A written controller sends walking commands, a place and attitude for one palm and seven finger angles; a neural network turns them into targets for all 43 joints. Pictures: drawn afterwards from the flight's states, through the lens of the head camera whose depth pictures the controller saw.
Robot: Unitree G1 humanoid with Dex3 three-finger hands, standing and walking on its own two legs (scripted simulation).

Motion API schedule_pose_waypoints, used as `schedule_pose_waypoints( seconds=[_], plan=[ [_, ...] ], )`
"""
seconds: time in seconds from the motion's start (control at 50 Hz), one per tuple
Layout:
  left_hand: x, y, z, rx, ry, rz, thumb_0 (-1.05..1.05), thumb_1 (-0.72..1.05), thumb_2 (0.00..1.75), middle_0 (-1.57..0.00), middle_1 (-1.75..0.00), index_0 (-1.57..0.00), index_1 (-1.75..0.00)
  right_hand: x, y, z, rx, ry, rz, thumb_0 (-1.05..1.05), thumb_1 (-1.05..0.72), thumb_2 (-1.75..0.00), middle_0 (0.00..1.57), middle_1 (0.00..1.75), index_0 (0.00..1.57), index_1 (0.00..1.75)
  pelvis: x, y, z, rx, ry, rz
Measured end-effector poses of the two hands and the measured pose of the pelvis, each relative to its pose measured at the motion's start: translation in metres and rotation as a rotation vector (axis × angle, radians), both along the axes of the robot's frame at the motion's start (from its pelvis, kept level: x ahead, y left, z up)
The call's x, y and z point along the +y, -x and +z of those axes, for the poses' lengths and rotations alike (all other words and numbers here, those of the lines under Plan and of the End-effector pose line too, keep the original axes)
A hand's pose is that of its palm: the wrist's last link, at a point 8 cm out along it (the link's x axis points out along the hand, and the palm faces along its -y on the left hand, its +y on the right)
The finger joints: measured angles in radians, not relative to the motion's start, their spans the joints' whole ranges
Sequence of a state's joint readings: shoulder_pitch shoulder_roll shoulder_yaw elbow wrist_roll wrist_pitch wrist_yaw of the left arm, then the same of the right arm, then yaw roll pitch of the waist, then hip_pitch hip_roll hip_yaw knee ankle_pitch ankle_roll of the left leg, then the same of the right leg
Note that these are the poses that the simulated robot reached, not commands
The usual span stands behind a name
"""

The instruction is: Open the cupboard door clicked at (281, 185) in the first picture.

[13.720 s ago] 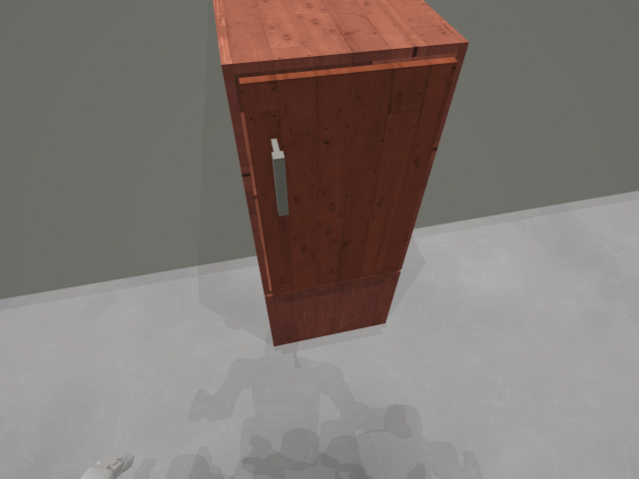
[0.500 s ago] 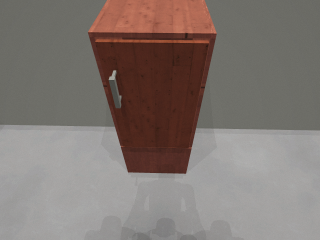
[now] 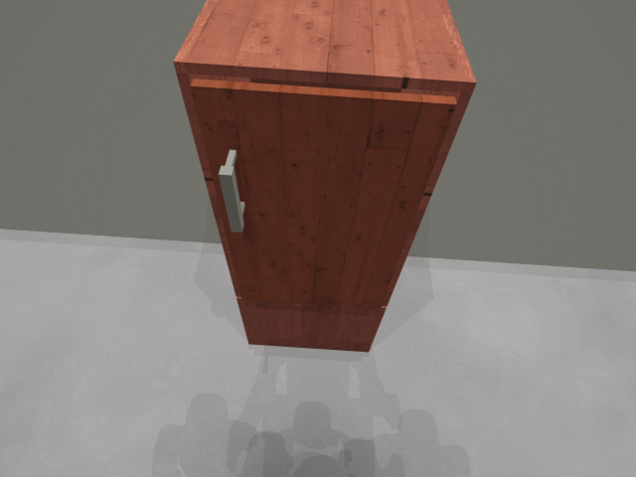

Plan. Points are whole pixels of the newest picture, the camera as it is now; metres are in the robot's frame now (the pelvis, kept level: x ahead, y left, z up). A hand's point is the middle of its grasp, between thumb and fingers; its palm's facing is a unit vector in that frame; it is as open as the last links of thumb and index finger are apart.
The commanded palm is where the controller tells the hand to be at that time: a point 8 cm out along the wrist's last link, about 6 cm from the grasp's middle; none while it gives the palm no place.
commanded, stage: come to a stop and stand still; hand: left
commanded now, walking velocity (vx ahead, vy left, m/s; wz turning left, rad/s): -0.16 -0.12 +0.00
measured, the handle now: (234, 192) +0.51 +0.18 +0.01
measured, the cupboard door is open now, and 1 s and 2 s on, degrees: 0 0 0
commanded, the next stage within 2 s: look again from close up in 0.64 s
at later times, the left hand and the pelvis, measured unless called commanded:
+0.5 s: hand out of the picture +0.09 +0.12 -0.16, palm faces +0.03 -0.97 -0.23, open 7.4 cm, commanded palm none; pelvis -0.02 -0.07 -0.01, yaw +3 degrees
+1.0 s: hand out of the picture -0.03 +0.14 -0.17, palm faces +0.04 -0.98 -0.21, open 7.4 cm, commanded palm none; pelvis -0.03 -0.04 +0.01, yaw +1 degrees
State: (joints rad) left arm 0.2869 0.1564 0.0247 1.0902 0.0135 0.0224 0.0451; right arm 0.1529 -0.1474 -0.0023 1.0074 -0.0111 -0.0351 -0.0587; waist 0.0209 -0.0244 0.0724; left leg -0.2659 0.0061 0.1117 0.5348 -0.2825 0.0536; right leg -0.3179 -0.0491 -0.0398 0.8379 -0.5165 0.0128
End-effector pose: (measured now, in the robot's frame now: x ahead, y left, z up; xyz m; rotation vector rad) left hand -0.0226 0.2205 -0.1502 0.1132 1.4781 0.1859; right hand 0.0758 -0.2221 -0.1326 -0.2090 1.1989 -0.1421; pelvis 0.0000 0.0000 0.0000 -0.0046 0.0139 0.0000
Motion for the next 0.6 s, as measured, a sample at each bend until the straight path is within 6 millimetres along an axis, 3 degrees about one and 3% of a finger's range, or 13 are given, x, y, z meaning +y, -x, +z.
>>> schedule_pose_waypoints(
  seconds=[0.14,0.24,0.4,0.5,0.6],
  plan=[
    [0.004,-0.070,0.019,-0.179,-0.075,-0.061,0.00,0.91,0.90,-0.19,-0.30,-0.20,-0.30,-0.024,0.010,-0.005,0.028,-0.018,-0.015,-0.01,-0.93,-0.90,0.20,0.30,0.20,0.30,-0.018,0.008,0.003,0.009,-0.002,0.006],
    [-0.012,-0.096,0.025,-0.294,-0.120,-0.118,0.00,0.91,0.90,-0.20,-0.30,-0.20,-0.30,-0.056,0.029,-0.020,0.049,-0.036,-0.038,0.00,-0.92,-0.90,0.20,0.30,0.20,0.30,-0.044,0.010,-0.008,0.008,-0.032,0.002],
    [-0.044,-0.104,0.026,-0.394,-0.095,-0.121,0.00,0.91,0.90,-0.20,-0.30,-0.20,-0.30,-0.097,0.035,-0.009,0.007,0.016,-0.073,0.00,-0.91,-0.90,0.20,0.30,0.20,0.30,-0.065,0.011,-0.010,-0.037,0.001,0.036],
    [-0.049,-0.099,0.016,-0.408,-0.059,-0.109,0.00,0.91,0.90,-0.20,-0.30,-0.20,-0.30,-0.102,0.032,0.000,-0.035,0.042,-0.044,0.00,-0.91,-0.90,0.20,0.30,0.20,0.30,-0.068,0.017,-0.012,-0.062,0.013,0.048],
    [-0.047,-0.081,0.020,-0.374,-0.048,-0.093,0.00,0.91,0.90,-0.20,-0.30,-0.20,-0.30,-0.098,0.035,0.010,-0.028,0.041,-0.003,0.00,-0.91,-0.90,0.20,0.30,0.20,0.30,-0.068,0.022,-0.002,-0.058,0.010,0.037]
  ],
)
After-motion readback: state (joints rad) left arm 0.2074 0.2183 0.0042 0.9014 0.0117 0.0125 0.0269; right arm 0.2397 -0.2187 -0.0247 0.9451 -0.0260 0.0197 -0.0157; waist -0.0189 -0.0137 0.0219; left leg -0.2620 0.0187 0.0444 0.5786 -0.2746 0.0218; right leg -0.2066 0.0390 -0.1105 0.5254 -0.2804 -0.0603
